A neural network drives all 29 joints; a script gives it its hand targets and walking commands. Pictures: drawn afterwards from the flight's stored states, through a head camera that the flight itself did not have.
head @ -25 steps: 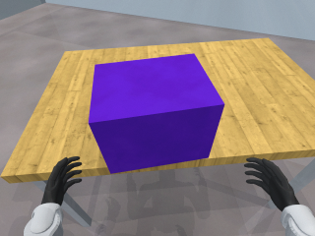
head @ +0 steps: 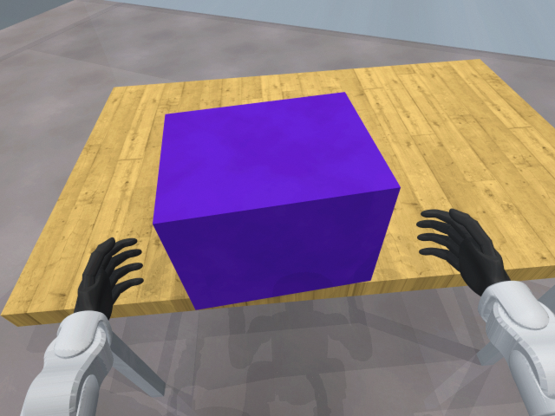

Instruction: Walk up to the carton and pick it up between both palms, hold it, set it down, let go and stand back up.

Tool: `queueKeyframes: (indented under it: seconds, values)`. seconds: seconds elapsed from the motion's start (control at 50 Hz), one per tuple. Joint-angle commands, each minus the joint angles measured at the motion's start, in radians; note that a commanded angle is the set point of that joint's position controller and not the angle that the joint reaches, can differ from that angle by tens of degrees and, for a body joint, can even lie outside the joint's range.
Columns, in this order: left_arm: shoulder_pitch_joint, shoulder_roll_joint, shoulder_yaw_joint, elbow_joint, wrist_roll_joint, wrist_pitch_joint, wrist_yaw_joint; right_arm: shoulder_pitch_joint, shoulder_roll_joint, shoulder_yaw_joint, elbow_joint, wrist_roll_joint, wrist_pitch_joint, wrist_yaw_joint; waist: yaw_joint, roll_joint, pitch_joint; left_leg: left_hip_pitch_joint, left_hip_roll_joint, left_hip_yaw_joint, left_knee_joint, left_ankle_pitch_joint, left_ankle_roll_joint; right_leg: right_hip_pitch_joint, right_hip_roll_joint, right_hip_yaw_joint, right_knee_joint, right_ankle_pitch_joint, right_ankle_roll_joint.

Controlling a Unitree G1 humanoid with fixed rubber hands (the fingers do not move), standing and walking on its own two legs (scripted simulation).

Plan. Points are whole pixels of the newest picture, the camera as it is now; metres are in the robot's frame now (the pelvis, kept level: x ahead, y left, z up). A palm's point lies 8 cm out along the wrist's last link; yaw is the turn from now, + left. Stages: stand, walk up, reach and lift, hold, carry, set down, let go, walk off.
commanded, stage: reach and lift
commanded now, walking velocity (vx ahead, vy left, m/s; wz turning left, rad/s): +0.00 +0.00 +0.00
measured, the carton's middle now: (271, 199) +0.44 +0.03 +0.05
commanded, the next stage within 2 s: none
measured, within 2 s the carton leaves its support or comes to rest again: neither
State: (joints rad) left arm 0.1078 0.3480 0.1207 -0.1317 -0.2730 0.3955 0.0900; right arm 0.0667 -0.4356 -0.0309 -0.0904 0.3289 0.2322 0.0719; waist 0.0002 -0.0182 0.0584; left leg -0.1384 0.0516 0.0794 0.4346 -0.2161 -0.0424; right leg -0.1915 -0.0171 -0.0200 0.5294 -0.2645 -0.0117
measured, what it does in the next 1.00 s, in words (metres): stands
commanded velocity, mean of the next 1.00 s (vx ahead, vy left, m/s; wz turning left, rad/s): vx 0.00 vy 0.00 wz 0.00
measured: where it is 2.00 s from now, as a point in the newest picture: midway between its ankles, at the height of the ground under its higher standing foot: outside the picture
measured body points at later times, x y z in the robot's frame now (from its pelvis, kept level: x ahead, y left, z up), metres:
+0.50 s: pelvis +0.01 +0.00 +0.00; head +0.01 -0.01 +0.45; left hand +0.32 +0.26 +0.12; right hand +0.35 -0.23 +0.14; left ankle +0.01 +0.15 -0.74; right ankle +0.02 -0.10 -0.74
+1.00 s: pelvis +0.01 +0.00 +0.00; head +0.03 -0.01 +0.45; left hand +0.39 +0.25 +0.14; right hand +0.42 -0.24 +0.19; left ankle +0.01 +0.15 -0.74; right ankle +0.02 -0.10 -0.74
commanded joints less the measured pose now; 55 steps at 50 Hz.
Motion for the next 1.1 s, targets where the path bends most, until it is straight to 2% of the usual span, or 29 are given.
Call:
queueKeyframes:
  seconds: [0.0,0.08,0.14,0.16,0.24,0.26,0.28,0.3,0.32,0.38,0.44,0.5,0.52,0.54,0.58,0.6,0.66,0.7,0.74,0.86,0.88,0.9,0.92,0.96,0.98,1.0,1.04,1.06,1.08]
  values:
    - [-0.404,0.219,0.191,-0.203,-0.039,0.004,-0.023,-0.334,-0.216,-0.128,-0.079,0.107,-0.018,-0.032,0.063,0.055,-0.266,0.0,-0.081,-0.019,-0.118,0.24,0.019,0.086,0.056,0.072,-0.208,0.255,0.009]
    - [-0.468,0.227,0.202,-0.196,-0.038,0.039,-0.048,-0.407,-0.242,-0.114,-0.053,0.127,0.001,-0.039,0.044,0.032,-0.307,0.033,-0.078,-0.02,-0.105,0.291,0.016,0.093,0.063,0.058,-0.202,0.319,0.016]
    - [-0.485,0.238,0.229,-0.199,-0.02,0.065,-0.056,-0.437,-0.246,-0.085,-0.015,0.145,0.013,-0.04,0.064,0.053,-0.349,0.064,-0.08,-0.02,-0.086,0.365,0.011,0.112,0.059,0.063,-0.198,0.401,0.015]
    - [-0.515,0.23,0.223,-0.16,-0.025,0.073,-0.065,-0.47,-0.25,-0.091,0.002,0.14,0.018,-0.044,0.05,0.033,-0.336,0.039,-0.082,-0.021,-0.087,0.341,0.015,0.103,0.058,0.066,-0.2,0.388,0.018]
    - [-0.573,0.246,0.236,-0.145,-0.009,0.108,-0.063,-0.553,-0.267,-0.085,0.042,0.151,0.042,-0.041,0.059,0.029,-0.343,0.051,-0.074,-0.018,-0.087,0.344,0.013,0.094,0.063,0.056,-0.197,0.379,0.017]
    - [-0.542,0.24,0.237,-0.176,-0.002,0.117,-0.062,-0.539,-0.268,-0.08,0.038,0.16,0.044,-0.041,0.061,0.022,-0.353,0.062,-0.076,-0.022,-0.089,0.372,0.009,0.111,0.069,0.052,-0.199,0.408,0.016]
    - [-0.615,0.256,0.234,-0.156,-0.008,0.128,-0.06,-0.61,-0.279,-0.089,0.064,0.163,0.051,-0.04,0.056,0.044,-0.367,0.056,-0.076,-0.02,-0.081,0.36,0.005,0.108,0.068,0.054,-0.192,0.398,0.013]
    - [-0.615,0.256,0.225,-0.195,-0.018,0.131,-0.062,-0.623,-0.282,-0.086,0.026,0.166,0.05,-0.044,0.051,0.024,-0.397,0.056,-0.077,-0.022,-0.082,0.358,0.011,0.121,0.068,0.053,-0.189,0.407,0.016]
    - [-0.669,0.264,0.233,-0.104,-0.013,0.15,-0.064,-0.676,-0.272,-0.071,0.092,0.162,0.066,-0.045,0.06,0.021,-0.36,0.026,-0.077,-0.02,-0.083,0.321,0.014,0.098,0.064,0.057,-0.194,0.362,0.016]
    - [-0.713,0.282,0.231,-0.125,-0.011,0.159,-0.053,-0.719,-0.287,-0.077,0.099,0.17,0.077,-0.037,0.077,0.025,-0.385,0.016,-0.07,-0.02,-0.089,0.307,0.016,0.109,0.062,0.058,-0.19,0.349,0.015]
    - [-0.796,0.302,0.227,-0.107,-0.023,0.169,-0.045,-0.801,-0.296,-0.077,0.116,0.17,0.083,-0.042,0.068,0.019,-0.42,0.001,-0.072,-0.017,-0.082,0.317,0.017,0.119,0.062,0.056,-0.174,0.38,0.023]
    - [-0.857,0.297,0.223,-0.018,-0.02,0.177,-0.042,-0.858,-0.3,-0.068,0.195,0.171,0.098,-0.039,0.072,0.006,-0.393,-0.026,-0.066,-0.018,-0.093,0.279,0.02,0.112,0.057,0.056,-0.173,0.343,0.023]
    - [-0.907,0.318,0.231,0.034,-0.026,0.176,-0.038,-0.908,-0.295,-0.058,0.211,0.173,0.103,-0.038,0.087,-0.013,-0.405,-0.058,-0.067,-0.015,-0.092,0.264,0.027,0.118,0.053,0.066,-0.171,0.339,0.025]
    - [-0.868,0.311,0.222,0.017,-0.023,0.172,-0.038,-0.892,-0.293,-0.045,0.2,0.18,0.1,-0.036,0.098,-0.007,-0.414,-0.05,-0.064,-0.019,-0.093,0.283,0.026,0.141,0.051,0.064,-0.168,0.363,0.028]
    - [-0.901,0.299,0.211,0.041,-0.016,0.183,-0.034,-0.915,-0.299,-0.047,0.252,0.186,0.101,-0.039,0.077,0.003,-0.436,-0.044,-0.067,-0.021,-0.084,0.308,0.019,0.147,0.057,0.063,-0.161,0.406,0.028]
    - [-0.913,0.308,0.217,0.041,-0.014,0.18,-0.036,-0.926,-0.3,-0.035,0.252,0.193,0.104,-0.039,0.089,-0.005,-0.45,-0.039,-0.067,-0.019,-0.079,0.326,0.017,0.155,0.058,0.06,-0.16,0.417,0.026]
    - [-0.977,0.31,0.216,0.045,0.0,0.19,-0.027,-0.998,-0.324,-0.039,0.306,0.187,0.098,-0.04,0.084,0.012,-0.47,-0.024,-0.062,-0.022,-0.066,0.365,0.007,0.149,0.066,0.053,-0.148,0.45,0.025]
    - [-1.042,0.333,0.208,0.125,-0.016,0.188,-0.032,-1.072,-0.315,-0.027,0.326,0.183,0.106,-0.042,0.094,-0.012,-0.482,-0.077,-0.067,-0.015,-0.072,0.325,0.019,0.16,0.057,0.065,-0.149,0.435,0.03]
    - [-1.046,0.349,0.212,0.114,-0.011,0.181,-0.025,-1.092,-0.302,-0.003,0.311,0.2,0.102,-0.04,0.112,-0.021,-0.522,-0.082,-0.066,-0.018,-0.069,0.341,0.021,0.191,0.055,0.068,-0.137,0.478,0.029]
    - [-1.173,0.384,0.208,0.176,-0.017,0.175,-0.023,-1.208,-0.327,0.002,0.403,0.196,0.106,-0.041,0.103,-0.021,-0.586,-0.111,-0.068,-0.014,-0.053,0.365,0.013,0.211,0.051,0.069,-0.115,0.536,0.039]
    - [-1.129,0.368,0.209,0.16,-0.004,0.18,-0.022,-1.194,-0.332,0.002,0.416,0.205,0.103,-0.04,0.102,-0.013,-0.595,-0.075,-0.067,-0.013,-0.051,0.406,0.004,0.211,0.059,0.065,-0.118,0.559,0.034]
    - [-1.187,0.391,0.221,0.204,-0.01,0.179,-0.021,-1.257,-0.33,0.019,0.414,0.203,0.103,-0.04,0.121,-0.032,-0.603,-0.105,-0.067,-0.005,-0.048,0.404,0.008,0.216,0.058,0.07,-0.111,0.562,0.034]
    - [-1.203,0.381,0.207,0.205,-0.013,0.174,-0.018,-1.271,-0.34,0.002,0.448,0.192,0.1,-0.042,0.105,-0.034,-0.609,-0.101,-0.064,-0.011,-0.044,0.409,0.005,0.208,0.064,0.059,-0.107,0.56,0.033]
    - [-1.218,0.376,0.191,0.243,-0.013,0.173,-0.019,-1.276,-0.327,0.027,0.493,0.197,0.104,-0.039,0.112,-0.035,-0.605,-0.099,-0.067,-0.008,-0.047,0.391,0.006,0.209,0.057,0.063,-0.111,0.579,0.039]
    - [-1.245,0.386,0.188,0.242,-0.015,0.174,-0.02,-1.293,-0.332,0.019,0.506,0.187,0.107,-0.039,0.098,-0.027,-0.624,-0.095,-0.067,-0.007,-0.045,0.4,0.003,0.205,0.057,0.06,-0.109,0.581,0.041]
    - [-1.273,0.403,0.197,0.27,-0.013,0.172,-0.017,-1.344,-0.331,0.02,0.503,0.192,0.104,-0.041,0.115,-0.031,-0.644,-0.106,-0.068,-0.009,-0.041,0.401,0.002,0.22,0.056,0.068,-0.107,0.579,0.037]
    - [-1.319,0.394,0.178,0.276,-0.02,0.166,-0.013,-1.372,-0.328,0.03,0.535,0.194,0.101,-0.038,0.108,-0.038,-0.668,-0.106,-0.065,-0.011,-0.032,0.411,0.002,0.21,0.056,0.063,-0.094,0.591,0.041]
    - [-1.273,0.399,0.189,0.264,-0.018,0.157,-0.013,-1.35,-0.322,0.045,0.528,0.207,0.095,-0.034,0.13,-0.034,-0.69,-0.102,-0.067,-0.003,-0.026,0.444,0.0,0.224,0.056,0.062,-0.093,0.624,0.043]
    - [-1.329,0.409,0.185,0.351,-0.012,0.157,-0.014,-1.389,-0.319,0.051,0.6,0.2,0.102,-0.034,0.121,-0.028,-0.66,-0.128,-0.068,-0.006,-0.027,0.416,-0.001,0.215,0.054,0.063,-0.093,0.587,0.04]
